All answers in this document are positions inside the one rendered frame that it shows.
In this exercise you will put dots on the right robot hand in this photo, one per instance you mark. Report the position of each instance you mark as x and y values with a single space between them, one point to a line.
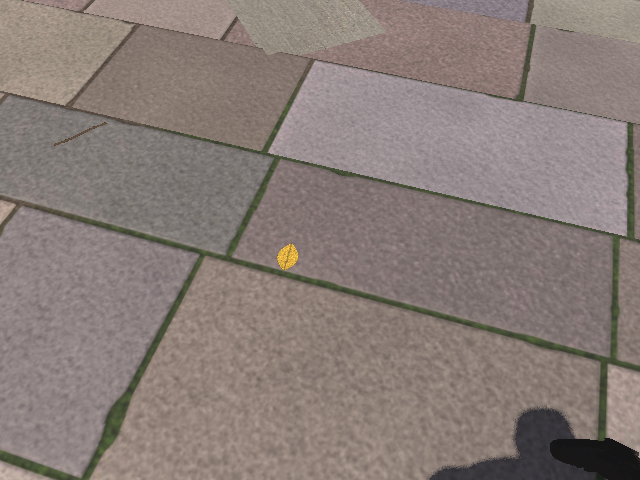
611 459

